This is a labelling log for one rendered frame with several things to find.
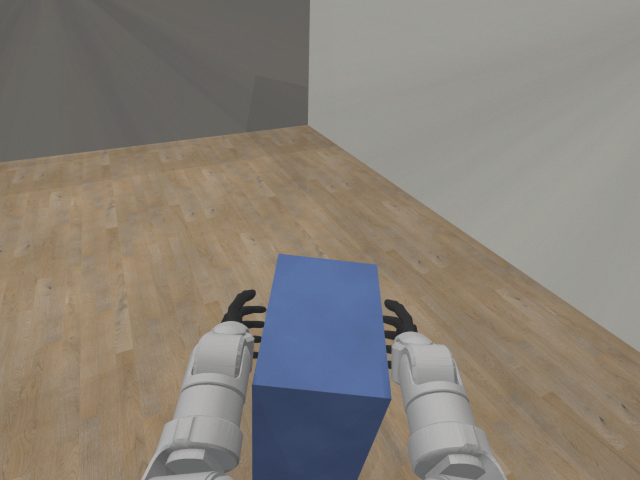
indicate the left robot forearm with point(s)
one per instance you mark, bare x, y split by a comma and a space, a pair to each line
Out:
205, 434

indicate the right robot forearm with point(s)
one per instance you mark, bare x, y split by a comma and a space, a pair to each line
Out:
444, 437

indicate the carton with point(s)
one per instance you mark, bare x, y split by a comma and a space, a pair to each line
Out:
321, 384

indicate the left robot hand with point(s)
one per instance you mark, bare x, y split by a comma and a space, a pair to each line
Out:
236, 311

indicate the right robot hand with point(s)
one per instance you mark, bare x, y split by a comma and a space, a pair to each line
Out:
402, 324

